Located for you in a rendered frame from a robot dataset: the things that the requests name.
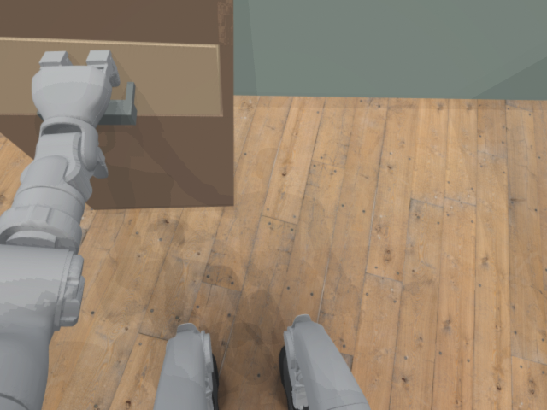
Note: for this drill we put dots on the left robot hand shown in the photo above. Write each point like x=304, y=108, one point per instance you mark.
x=61, y=89

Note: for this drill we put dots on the robot left forearm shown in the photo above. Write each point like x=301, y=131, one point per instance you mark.
x=48, y=206

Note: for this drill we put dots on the drawer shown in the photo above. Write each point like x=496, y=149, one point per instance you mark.
x=169, y=78

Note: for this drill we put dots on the handle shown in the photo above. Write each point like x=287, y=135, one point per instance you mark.
x=119, y=112

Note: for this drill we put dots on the robot right foot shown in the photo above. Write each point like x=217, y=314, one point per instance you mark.
x=285, y=380

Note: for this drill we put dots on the robot right thigh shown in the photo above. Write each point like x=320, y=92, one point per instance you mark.
x=329, y=383

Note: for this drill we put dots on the robot left upper arm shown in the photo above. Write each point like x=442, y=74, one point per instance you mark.
x=41, y=291

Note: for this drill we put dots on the cabinet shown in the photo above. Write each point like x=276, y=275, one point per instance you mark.
x=165, y=160

